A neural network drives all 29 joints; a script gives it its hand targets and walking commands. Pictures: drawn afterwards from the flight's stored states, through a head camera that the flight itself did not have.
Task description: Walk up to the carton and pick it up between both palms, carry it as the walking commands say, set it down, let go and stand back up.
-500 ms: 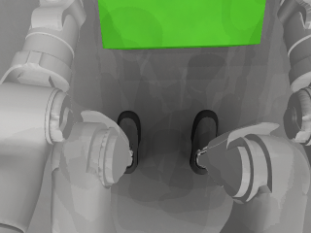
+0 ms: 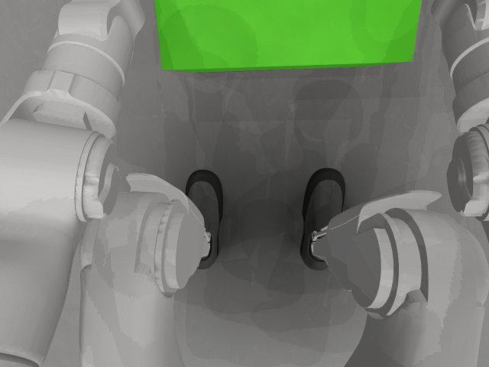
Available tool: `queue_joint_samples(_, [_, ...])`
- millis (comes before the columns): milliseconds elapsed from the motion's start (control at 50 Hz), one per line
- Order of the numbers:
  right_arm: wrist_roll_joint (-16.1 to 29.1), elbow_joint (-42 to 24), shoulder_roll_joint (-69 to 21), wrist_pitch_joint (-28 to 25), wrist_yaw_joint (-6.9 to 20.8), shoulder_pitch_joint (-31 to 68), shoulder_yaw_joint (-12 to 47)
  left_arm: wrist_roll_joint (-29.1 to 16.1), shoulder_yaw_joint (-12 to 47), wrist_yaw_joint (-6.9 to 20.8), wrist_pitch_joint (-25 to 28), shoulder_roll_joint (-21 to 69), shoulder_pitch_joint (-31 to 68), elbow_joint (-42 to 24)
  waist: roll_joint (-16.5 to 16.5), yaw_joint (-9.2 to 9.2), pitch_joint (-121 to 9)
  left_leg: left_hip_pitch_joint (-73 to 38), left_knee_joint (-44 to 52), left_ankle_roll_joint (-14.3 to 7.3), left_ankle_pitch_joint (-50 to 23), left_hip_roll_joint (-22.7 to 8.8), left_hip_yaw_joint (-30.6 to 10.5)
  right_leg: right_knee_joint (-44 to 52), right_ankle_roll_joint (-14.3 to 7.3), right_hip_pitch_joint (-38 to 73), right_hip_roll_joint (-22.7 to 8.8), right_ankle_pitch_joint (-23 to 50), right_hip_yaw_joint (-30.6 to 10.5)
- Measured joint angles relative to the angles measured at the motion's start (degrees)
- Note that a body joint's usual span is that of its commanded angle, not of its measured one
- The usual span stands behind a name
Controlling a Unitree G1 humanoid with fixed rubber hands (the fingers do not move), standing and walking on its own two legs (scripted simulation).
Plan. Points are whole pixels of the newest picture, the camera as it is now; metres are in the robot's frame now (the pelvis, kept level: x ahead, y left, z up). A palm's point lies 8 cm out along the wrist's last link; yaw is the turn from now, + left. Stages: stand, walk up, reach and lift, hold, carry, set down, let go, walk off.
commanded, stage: reach and lift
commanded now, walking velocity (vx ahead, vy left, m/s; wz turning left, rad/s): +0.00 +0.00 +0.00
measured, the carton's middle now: out of the picture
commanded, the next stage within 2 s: none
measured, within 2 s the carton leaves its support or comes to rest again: leaves its support in 0.54 s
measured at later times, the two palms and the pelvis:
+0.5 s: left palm out of the picture +0.55 +0.16 -0.18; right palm out of the picture +0.56 -0.21 -0.19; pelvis +0.01 +0.00 -0.01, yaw +0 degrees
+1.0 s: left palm out of the picture +0.55 +0.16 -0.11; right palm out of the picture +0.56 -0.21 -0.11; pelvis +0.00 +0.00 +0.02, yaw +0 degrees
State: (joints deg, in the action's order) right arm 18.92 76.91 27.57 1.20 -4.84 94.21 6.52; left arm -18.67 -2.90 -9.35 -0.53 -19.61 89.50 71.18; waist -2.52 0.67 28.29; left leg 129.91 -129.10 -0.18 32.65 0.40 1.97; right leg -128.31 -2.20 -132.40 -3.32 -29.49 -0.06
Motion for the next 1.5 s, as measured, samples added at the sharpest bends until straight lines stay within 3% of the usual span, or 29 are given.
queue_joint_samples(320, [-3.1, -3.8, -0.1, 3.8, 2.8, -2.6, -4.2, 4.0, -4.7, 3.9, -4.6, -0.2, -2.4, -3.5, -0.2, -0.02, -0.9, 0.4, -2.1, 0.1, 1.1, 0.2, -0.4, -2.0, -0.5, -0.5, -0.1, -1.0, 0.4])
queue_joint_samples(620, [-3.2, -8.7, -1.1, 6.3, -0.6, -6.6, -3.5, 2.0, -2.6, 0.0, -6.7, 0.9, -6.5, -8.4, 0.0, 0.18, -5.3, 0.7, -0.9, 0.6, 0.8, 0.4, -0.7, -0.6, -0.1, -0.9, 0.6, -0.4, 0.3])
queue_joint_samples(840, [-6.6, -8.5, -1.4, 8.2, 0.3, -6.9, -6.7, 7.2, -7.3, 0.0, -8.9, 3.5, -8.9, -11.4, 0.9, 0.2, -10.2, -0.1, 2.5, 0.4, 0.2, 0.0, -0.6, 2.8, 0.2, -0.2, 1.3, 0.5, 0.1])
queue_joint_samples(1300, [-14.3, -20.6, -5.9, 13.9, 0.5, -15.5, -14.3, 15.7, -17.3, 1.3, -14.3, 8.8, -18.2, -25.1, 0.6, 0.32, -20.9, 0.4, 7.6, 0.7, 0.6, 0.4, -1.0, 7.8, 0.4, -0.6, 1.5, -0.2, 0.2])
queue_joint_samples(1500, [-19.6, -24.1, -9.1, 16.2, 1.9, -19.2, -19.4, 20.9, -22.2, 2.9, -16.6, 12.1, -21.8, -29.4, 1.3, 0.4, -27.3, -0.2, 12.8, 0.8, -0.5, 0.2, -1.1, 12.9, 0.5, -0.1, 2.1, 1.0, 0.1])
